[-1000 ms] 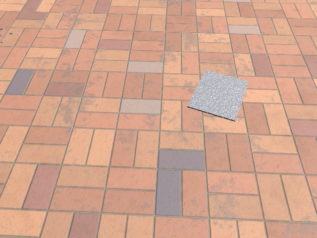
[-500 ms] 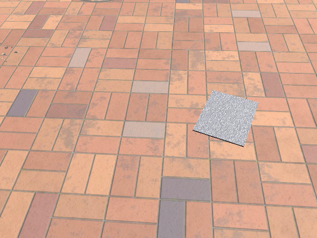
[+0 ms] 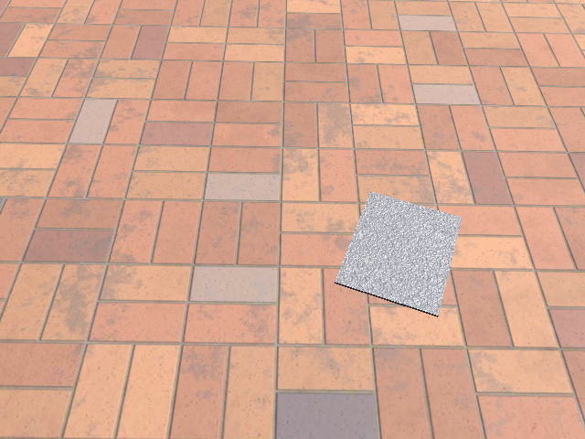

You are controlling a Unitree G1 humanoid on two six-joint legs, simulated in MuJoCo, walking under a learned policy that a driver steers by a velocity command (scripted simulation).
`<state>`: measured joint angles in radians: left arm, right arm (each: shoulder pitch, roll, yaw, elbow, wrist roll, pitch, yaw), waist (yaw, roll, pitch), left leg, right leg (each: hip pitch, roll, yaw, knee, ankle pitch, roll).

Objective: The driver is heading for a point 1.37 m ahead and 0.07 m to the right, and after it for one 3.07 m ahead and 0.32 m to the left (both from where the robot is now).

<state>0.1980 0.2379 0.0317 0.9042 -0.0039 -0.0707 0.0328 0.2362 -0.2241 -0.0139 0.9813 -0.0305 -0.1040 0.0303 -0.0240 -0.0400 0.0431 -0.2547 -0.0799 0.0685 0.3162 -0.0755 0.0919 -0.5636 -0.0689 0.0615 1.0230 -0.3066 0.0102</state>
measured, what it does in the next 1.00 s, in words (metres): walks ahead: right foot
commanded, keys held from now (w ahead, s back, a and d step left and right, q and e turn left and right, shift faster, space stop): no key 0.42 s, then w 0.12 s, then no key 0.46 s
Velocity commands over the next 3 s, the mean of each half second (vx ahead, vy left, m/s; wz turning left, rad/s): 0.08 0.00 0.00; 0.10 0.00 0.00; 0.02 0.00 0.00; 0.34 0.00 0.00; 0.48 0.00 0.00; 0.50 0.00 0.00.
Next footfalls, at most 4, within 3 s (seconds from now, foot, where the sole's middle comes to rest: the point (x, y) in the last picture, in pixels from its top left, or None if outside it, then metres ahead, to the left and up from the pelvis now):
0.18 right None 0.19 -0.15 -0.78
1.76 right None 0.25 -0.18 -0.78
2.28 left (271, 377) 0.62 0.05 -0.78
2.84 right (360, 268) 0.93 -0.19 -0.78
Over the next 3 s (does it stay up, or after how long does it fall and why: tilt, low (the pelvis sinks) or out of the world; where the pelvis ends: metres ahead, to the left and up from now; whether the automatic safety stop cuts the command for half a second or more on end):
stays up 0.83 -0.11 0.00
